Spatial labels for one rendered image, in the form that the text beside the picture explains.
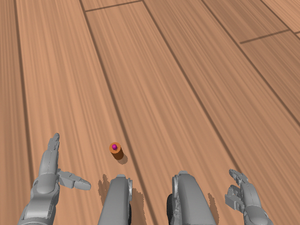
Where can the left robot hand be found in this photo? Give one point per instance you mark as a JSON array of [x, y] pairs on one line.
[[49, 164]]

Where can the right robot arm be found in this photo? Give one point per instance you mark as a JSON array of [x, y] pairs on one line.
[[254, 215]]

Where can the left robot arm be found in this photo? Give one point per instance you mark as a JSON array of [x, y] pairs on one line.
[[44, 197]]

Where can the bottle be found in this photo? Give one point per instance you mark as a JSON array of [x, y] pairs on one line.
[[116, 150]]

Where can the right robot hand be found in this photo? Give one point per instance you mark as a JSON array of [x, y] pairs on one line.
[[246, 195]]

